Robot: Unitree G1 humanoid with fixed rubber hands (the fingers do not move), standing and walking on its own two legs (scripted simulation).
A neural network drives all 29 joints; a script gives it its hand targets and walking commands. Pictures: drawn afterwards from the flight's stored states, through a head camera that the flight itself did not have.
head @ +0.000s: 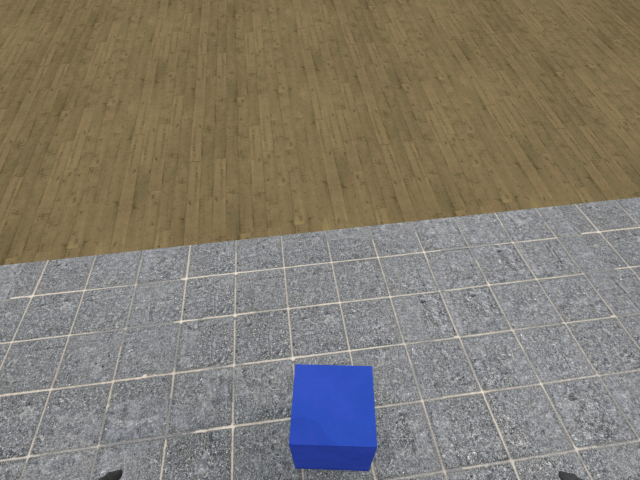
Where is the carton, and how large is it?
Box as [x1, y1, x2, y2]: [289, 364, 376, 470]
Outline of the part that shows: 295,364 289,445 295,468 368,470 376,448 371,366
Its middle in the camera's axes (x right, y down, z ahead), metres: +0.04 +0.50 +1.07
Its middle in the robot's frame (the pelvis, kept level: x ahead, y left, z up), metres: +0.41 +0.00 -0.66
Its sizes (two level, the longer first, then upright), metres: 0.210 0.200 0.250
